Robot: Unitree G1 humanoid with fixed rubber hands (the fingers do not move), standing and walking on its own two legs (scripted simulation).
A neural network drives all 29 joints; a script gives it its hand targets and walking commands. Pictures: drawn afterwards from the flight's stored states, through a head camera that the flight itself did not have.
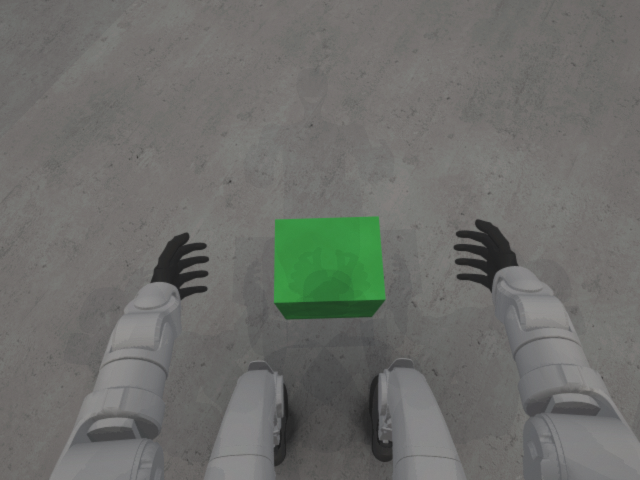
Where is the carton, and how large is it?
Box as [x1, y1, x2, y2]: [274, 216, 385, 319]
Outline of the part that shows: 378,216 275,219 274,303 286,319 371,316 385,299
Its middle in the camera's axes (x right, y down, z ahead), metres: +0.02 +0.08 +0.99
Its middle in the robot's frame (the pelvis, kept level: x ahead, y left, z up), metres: +0.48 +0.01 -0.54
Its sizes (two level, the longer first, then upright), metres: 0.243 0.196 0.267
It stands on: the floor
